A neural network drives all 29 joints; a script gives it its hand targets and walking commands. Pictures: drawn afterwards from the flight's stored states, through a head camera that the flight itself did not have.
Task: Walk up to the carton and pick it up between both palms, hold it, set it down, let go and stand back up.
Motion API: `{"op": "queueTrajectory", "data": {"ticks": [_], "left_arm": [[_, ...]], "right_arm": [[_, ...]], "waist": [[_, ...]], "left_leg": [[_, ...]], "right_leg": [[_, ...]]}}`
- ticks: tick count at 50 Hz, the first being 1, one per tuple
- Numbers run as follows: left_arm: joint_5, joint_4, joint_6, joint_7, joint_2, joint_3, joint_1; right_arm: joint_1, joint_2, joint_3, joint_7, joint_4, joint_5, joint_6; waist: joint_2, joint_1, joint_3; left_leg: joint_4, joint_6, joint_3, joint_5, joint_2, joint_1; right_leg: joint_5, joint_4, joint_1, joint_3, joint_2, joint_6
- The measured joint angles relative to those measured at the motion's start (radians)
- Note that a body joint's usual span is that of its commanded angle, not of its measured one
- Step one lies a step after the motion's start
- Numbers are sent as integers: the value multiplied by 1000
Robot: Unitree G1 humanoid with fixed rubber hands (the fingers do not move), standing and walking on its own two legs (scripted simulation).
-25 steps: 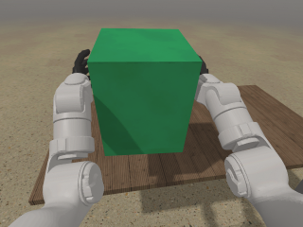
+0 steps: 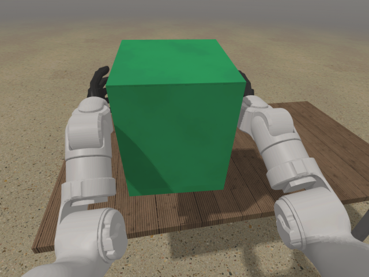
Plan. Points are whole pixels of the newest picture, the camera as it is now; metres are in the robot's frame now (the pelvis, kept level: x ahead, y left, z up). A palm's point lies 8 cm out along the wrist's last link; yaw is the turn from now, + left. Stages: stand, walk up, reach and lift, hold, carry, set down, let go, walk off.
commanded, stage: hold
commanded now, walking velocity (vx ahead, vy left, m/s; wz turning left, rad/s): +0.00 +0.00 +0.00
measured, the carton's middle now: (173, 116) +0.38 +0.01 +0.24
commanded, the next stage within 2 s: none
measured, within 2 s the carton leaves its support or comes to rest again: neither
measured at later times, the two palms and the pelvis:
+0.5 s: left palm (92, 101) +0.37 +0.16 +0.28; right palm (240, 100) +0.37 -0.13 +0.28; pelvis +0.00 +0.00 +0.00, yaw +1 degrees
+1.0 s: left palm (94, 102) +0.37 +0.16 +0.28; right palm (241, 100) +0.37 -0.13 +0.28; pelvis +0.00 +0.00 +0.00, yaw +0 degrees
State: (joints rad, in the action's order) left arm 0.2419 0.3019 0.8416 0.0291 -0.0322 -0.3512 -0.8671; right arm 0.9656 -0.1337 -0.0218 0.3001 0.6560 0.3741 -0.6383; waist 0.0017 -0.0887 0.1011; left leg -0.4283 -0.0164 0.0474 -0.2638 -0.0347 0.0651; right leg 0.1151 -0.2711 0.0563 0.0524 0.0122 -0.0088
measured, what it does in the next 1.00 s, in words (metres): stands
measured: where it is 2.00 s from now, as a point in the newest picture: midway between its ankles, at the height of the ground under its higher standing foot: outside the picture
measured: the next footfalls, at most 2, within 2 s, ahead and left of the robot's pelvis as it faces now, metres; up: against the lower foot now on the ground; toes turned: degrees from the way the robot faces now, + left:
none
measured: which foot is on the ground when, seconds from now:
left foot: down 0.00-1.00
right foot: down 0.00-1.00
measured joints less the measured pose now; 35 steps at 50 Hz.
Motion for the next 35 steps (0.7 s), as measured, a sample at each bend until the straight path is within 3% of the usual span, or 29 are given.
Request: {"op": "queueTrajectory", "data": {"ticks": [8, 17, 35], "left_arm": [[17, 64, -2, 11, 0, -17, -61], [4, 74, -15, -12, -13, -33, -47], [3, 106, -23, -2, -18, -20, -73]], "right_arm": [[44, -8, 15, -24, 59, -22, 5], [53, -5, -14, -3, 61, -12, -5], [50, 3, 29, -14, 74, -26, 7]], "waist": [[-1, 15, 14], [-2, 20, 15], [-4, 4, 15]], "left_leg": [[6, -2, -3, 3, -4, 2], [15, -5, 5, 8, -6, -9], [6, -2, 8, 10, 2, 17]], "right_leg": [[1, -5, 9, -3, 4, 3], [-1, 5, -6, 4, 6, 5], [-3, -1, 17, 6, -2, 1]]}}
